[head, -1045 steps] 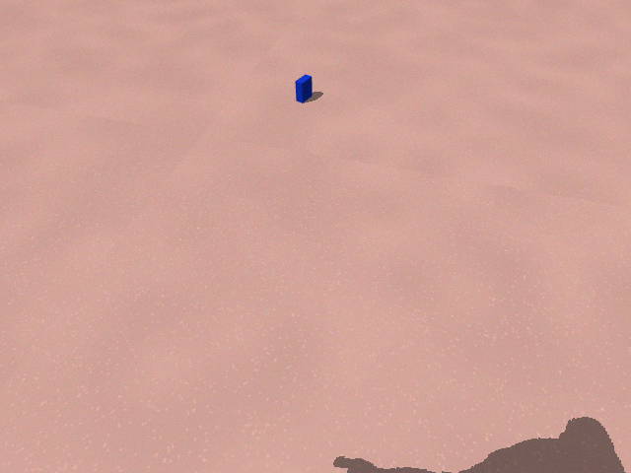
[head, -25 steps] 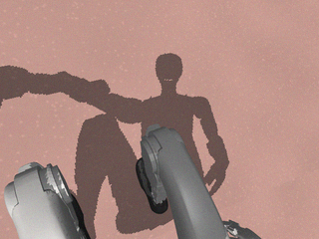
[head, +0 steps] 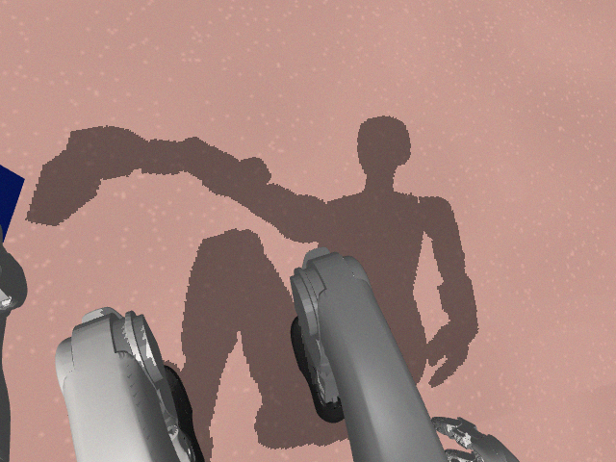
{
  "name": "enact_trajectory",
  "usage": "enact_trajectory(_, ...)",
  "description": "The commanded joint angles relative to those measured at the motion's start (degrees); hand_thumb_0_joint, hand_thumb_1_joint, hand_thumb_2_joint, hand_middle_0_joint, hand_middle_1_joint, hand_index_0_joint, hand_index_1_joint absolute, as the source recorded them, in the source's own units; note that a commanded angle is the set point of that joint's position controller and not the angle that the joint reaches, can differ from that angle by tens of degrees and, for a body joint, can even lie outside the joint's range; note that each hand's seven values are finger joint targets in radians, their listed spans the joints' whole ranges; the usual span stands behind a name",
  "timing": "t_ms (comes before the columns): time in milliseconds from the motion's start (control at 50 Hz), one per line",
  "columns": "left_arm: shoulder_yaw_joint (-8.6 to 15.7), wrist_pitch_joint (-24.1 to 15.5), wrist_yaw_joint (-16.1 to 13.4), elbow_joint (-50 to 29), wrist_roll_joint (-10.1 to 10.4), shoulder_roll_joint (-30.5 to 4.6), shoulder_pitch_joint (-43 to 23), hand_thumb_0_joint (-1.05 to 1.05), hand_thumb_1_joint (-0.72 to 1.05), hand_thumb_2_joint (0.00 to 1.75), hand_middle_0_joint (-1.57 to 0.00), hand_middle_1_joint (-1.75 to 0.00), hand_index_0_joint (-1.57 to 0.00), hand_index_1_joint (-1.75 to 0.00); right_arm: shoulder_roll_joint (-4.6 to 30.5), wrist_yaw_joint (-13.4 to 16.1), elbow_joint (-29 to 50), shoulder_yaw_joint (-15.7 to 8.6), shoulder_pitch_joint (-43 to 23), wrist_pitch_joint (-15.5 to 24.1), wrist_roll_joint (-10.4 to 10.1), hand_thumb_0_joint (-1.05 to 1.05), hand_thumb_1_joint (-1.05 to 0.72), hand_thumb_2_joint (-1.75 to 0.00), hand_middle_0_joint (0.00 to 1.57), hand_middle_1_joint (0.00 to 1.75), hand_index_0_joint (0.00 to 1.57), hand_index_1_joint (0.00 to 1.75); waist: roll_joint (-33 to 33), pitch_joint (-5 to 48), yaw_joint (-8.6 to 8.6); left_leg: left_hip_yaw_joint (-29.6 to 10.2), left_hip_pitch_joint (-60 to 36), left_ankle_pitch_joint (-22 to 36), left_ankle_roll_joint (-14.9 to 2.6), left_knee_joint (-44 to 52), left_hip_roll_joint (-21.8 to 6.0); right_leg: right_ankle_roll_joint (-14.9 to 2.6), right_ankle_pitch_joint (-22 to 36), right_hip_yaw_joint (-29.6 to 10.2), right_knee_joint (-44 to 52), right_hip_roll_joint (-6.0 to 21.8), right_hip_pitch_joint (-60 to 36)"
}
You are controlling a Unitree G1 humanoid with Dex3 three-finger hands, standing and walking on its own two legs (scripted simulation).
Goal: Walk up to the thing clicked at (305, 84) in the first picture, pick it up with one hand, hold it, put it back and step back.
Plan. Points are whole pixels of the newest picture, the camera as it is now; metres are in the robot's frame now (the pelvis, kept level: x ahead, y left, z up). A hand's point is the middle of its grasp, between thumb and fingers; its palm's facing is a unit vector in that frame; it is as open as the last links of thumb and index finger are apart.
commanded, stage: lift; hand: left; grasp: from above
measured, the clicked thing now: out of the picture +0.50 +0.33 -0.22
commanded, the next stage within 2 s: hold in 1.50 s
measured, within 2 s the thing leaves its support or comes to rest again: neither
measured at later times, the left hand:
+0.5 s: hand out of the picture +0.40 +0.31 +0.02, palm faces -0.15 -0.41 -0.90, open 8.1 cm
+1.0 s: hand out of the picture +0.36 +0.27 +0.21, palm faces -0.18 -0.42 -0.89, open 8.1 cm
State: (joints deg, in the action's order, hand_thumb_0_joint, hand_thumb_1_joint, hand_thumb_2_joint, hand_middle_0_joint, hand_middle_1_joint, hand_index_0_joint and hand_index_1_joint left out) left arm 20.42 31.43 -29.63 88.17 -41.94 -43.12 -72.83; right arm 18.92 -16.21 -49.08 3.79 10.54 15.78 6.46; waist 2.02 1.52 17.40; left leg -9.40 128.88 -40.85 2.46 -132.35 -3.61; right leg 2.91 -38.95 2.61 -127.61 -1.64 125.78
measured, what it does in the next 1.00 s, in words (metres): rises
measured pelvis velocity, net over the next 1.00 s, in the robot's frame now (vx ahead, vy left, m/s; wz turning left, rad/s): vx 0.04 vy -0.02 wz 0.12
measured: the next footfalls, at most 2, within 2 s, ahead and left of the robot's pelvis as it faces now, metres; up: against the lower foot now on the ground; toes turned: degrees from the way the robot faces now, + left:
none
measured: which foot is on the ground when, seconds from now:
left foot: down 0.00-1.00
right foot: down 0.00-1.00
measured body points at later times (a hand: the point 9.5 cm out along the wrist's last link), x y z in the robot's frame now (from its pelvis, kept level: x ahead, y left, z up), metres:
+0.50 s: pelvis +0.00 -0.01 +0.11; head +0.17 +0.01 +0.52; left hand +0.40 +0.33 +0.07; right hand +0.08 -0.28 -0.02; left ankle +0.07 +0.14 -0.33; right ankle +0.10 -0.13 -0.33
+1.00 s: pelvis +0.04 -0.02 +0.29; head +0.13 -0.01 +0.73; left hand +0.37 +0.29 +0.26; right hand +0.15 -0.28 +0.15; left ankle +0.06 +0.14 -0.33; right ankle +0.09 -0.13 -0.33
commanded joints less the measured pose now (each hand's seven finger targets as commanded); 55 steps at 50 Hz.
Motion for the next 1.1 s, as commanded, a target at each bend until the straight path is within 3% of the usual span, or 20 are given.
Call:
enact_trajectory(0,-3.0,0.9,-2.0,-12.2,-4.1,-17.5,-18.3,0.00,0.62,0.66,-1.00,-0.64,-1.02,-0.62,13.7,0.4,-0.6,-5.6,14.4,-1.0,-1.9,0.00,-0.91,-0.91,0.20,0.30,0.20,0.30,21.2,51.7,-2.90,7.8,-35.5,21.2,-2.77,13.6,1.2,-3.76,22.6,5.2,13.5,-1.4,-27.9)
enact_trajectory(20,-3.6,1.0,-1.5,-12.8,-4.3,-16.7,-18.6,0.00,0.64,0.64,-1.00,-0.63,-1.03,-0.61,13.4,0.4,-1.1,-5.7,14.6,-1.2,-1.8,0.00,-0.91,-0.91,0.20,0.30,0.20,0.30,19.5,51.3,-2.21,8.0,-35.3,21.0,-2.95,14.4,1.3,-3.57,22.7,4.9,14.5,-1.5,-29.0)
enact_trajectory(60,-3.3,1.1,-0.7,-16.4,-4.0,-17.5,-18.5,0.00,0.64,0.64,-0.99,-0.65,-1.02,-0.62,13.1,0.7,-1.7,-6.7,14.1,-1.4,-2.1,0.00,-0.91,-0.90,0.20,0.30,0.20,0.30,17.5,50.8,-2.99,8.4,-34.5,19.4,-3.61,15.2,1.4,-3.20,21.4,4.2,16.5,-1.3,-29.3)
enact_trajectory(100,-5.4,1.5,0.1,-15.4,-2.7,-11.8,-16.8,0.00,0.62,0.64,-1.00,-0.63,-1.02,-0.60,12.1,1.0,-1.2,-7.1,14.3,-1.3,-2.6,0.00,-0.91,-0.91,0.20,0.30,0.20,0.30,17.7,50.7,-3.45,8.7,-35.6,17.8,-3.20,17.3,1.5,-3.73,18.9,3.9,17.4,-1.3,-28.4)
enact_trajectory(140,-5.3,1.9,0.0,-17.9,-2.8,-11.4,-15.4,0.00,0.65,0.62,-1.01,-0.62,-1.04,-0.60,13.0,1.5,-1.3,-8.3,13.8,-1.7,-3.2,0.00,-0.90,-0.91,0.20,0.30,0.20,0.30,19.4,52.9,-4.66,7.7,-40.5,16.4,-2.71,20.2,1.4,-4.44,16.3,4.5,17.8,-1.0,-25.9)
enact_trajectory(200,-7.9,2.8,0.8,-20.3,-1.8,-7.2,-13.9,0.00,0.70,0.59,-1.03,-0.63,-1.07,-0.59,12.0,2.9,-0.4,-8.5,12.8,-2.3,-3.8,0.00,-0.90,-0.91,0.20,0.30,0.20,0.30,16.9,49.7,-3.60,7.5,-41.8,12.2,-2.77,23.4,1.6,-4.30,12.3,4.0,22.1,-0.9,-26.6)
enact_trajectory(300,-9.8,3.8,3.0,-27.1,1.1,-4.8,-10.1,0.00,0.65,0.60,-1.01,-0.60,-1.04,-0.58,11.0,5.5,0.4,-8.3,10.7,-2.4,-4.6,0.00,-0.90,-0.90,0.20,0.30,0.20,0.30,13.3,49.6,-4.99,7.4,-44.8,9.1,-2.81,28.1,1.7,-4.14,8.3,2.9,27.7,-1.0,-30.4)
enact_trajectory(340,-12.0,4.3,3.8,-29.8,1.9,-1.2,-9.9,0.00,0.68,0.58,-1.02,-0.60,-1.06,-0.56,10.4,6.7,0.5,-7.9,10.2,-2.4,-4.9,0.00,-0.90,-0.90,0.20,0.30,0.20,0.30,13.8,48.8,-4.91,7.3,-47.4,8.9,-2.46,31.0,1.8,-4.23,8.4,2.6,29.4,-0.8,-31.8)
enact_trajectory(380,-11.8,5.2,3.6,-31.0,1.7,-2.9,-8.3,0.00,0.68,0.61,-1.02,-0.63,-1.05,-0.60,10.4,8.0,1.1,-7.6,9.1,-2.6,-5.4,0.00,-0.90,-0.90,0.20,0.30,0.20,0.30,12.3,48.8,-5.95,7.4,-48.3,8.9,-2.46,33.1,1.8,-4.07,8.1,2.2,32.2,-1.0,-35.1)
enact_trajectory(420,-13.1,6.3,3.6,-32.5,2.3,-0.5,-6.2,0.00,0.70,0.62,-1.05,-0.60,-1.08,-0.58,9.3,9.3,1.4,-7.1,8.1,-2.7,-5.8,0.00,-0.90,-0.90,0.20,0.30,0.20,0.30,11.3,47.7,-6.24,8.2,-49.4,9.0,-2.36,35.1,2.0,-3.95,8.0,1.3,35.2,-1.0,-37.9)
enact_trajectory(460,-13.2,7.0,3.1,-34.3,1.9,-1.6,-5.5,0.00,0.73,0.63,-1.06,-0.63,-1.10,-0.60,9.6,10.4,1.3,-6.9,6.4,-2.8,-6.2,0.00,-0.90,-0.90,0.20,0.30,0.20,0.30,11.2,47.9,-7.49,8.2,-51.6,8.5,-2.09,38.1,1.8,-3.91,6.9,0.7,38.4,-1.1,-40.8)
enact_trajectory(480,-13.6,7.7,2.9,-33.5,2.1,-0.2,-3.2,0.00,0.73,0.63,-1.06,-0.63,-1.09,-0.60,9.0,10.7,1.4,-6.7,6.2,-2.8,-6.4,0.00,-0.90,-0.90,0.20,0.30,0.20,0.30,10.3,47.2,-7.75,8.7,-52.1,8.8,-2.13,39.1,2.0,-3.79,7.0,0.4,40.0,-1.0,-42.7)
enact_trajectory(600,-15.8,10.7,2.8,-35.2,4.3,4.3,2.6,0.00,0.74,0.65,-1.08,-0.63,-1.10,-0.61,7.5,12.5,1.1,-6.3,4.1,-3.0,-7.4,0.00,-0.90,-0.90,0.20,0.30,0.20,0.30,7.8,44.1,-9.04,8.4,-59.9,11.4,-2.14,47.2,1.9,-3.50,10.2,-0.2,47.6,-0.9,-52.6)
enact_trajectory(640,-15.8,11.3,3.0,-35.0,4.3,3.9,5.4,0.00,0.76,0.65,-1.09,-0.62,-1.11,-0.60,7.4,13.0,1.1,-6.2,3.3,-3.0,-7.6,0.00,-0.90,-0.90,0.20,0.30,0.20,0.30,6.7,42.8,-9.69,8.0,-63.2,11.8,-2.14,50.3,1.8,-3.52,10.6,0.0,49.9,-0.8,-55.5)
enact_trajectory(700,-17.1,12.2,3.5,-35.3,4.3,6.2,7.3,0.00,0.76,0.65,-1.10,-0.63,-1.12,-0.61,7.1,13.5,0.8,-6.3,3.1,-3.2,-8.2,0.00,-0.90,-0.90,0.20,0.30,0.20,0.30,7.2,40.9,-10.49,7.6,-69.3,13.7,-1.81,55.1,1.6,-3.71,13.0,0.6,53.1,-0.8,-59.1)
enact_trajectory(840,-20.2,13.2,2.2,-33.4,6.8,13.7,7.7,0.00,0.68,0.64,-1.05,-0.62,-1.07,-0.61,5.3,14.6,-1.0,-6.3,4.3,-3.0,-8.7,0.00,-0.90,-0.90,0.20,0.30,0.20,0.30,3.2,35.0,-9.19,9.9,-75.3,21.1,-2.71,61.7,2.4,-2.84,21.6,-0.7,62.6,-1.1,-71.0)
enact_trajectory(860,-20.1,13.2,1.9,-33.7,6.7,12.9,7.2,0.00,0.69,0.63,-1.05,-0.63,-1.07,-0.61,5.4,14.8,-1.0,-6.3,4.6,-3.0,-8.8,0.00,-0.90,-0.90,0.20,0.30,0.20,0.30,2.9,34.9,-9.43,10.0,-76.7,21.7,-2.73,62.8,2.5,-2.76,22.0,-0.8,64.0,-1.1,-72.8)
enact_trajectory(920,-20.9,13.4,1.4,-32.9,7.6,15.4,6.3,0.00,0.67,0.59,-1.04,-0.58,-1.06,-0.56,5.1,15.0,-0.9,-6.1,4.7,-2.8,-8.6,0.00,-0.90,-0.90,0.20,0.30,0.20,0.30,3.4,32.4,-9.12,10.2,-79.9,23.0,-2.46,66.2,2.7,-2.81,22.9,-0.9,67.0,-0.9,-75.2)
enact_trajectory(1040,-20.8,14.0,1.3,-33.1,7.6,14.6,6.9,0.00,0.71,0.53,-1.04,-0.57,-1.08,-0.54,5.5,15.1,0.5,-5.8,5.6,-3.5,-8.3,0.00,-0.89,-0.90,0.20,0.30,0.20,0.30,2.3,32.3,-10.38,11.0,-85.7,27.6,-2.31,72.3,3.2,-2.28,28.7,-1.1,72.5,-0.6,-84.0)
enact_trajectory(1080,-20.3,14.7,1.0,-32.5,7.9,14.9,8.7,0.00,0.73,0.54,-1.05,-0.58,-1.09,-0.55,5.4,15.0,1.0,-5.9,5.2,-3.9,-8.2,0.00,-0.89,-0.90,0.20,0.30,0.20,0.30,2.6,32.1,-11.70,11.4,-87.4,29.1,-2.16,73.9,3.4,-2.21,30.3,-1.3,74.1,-0.4,-86.6)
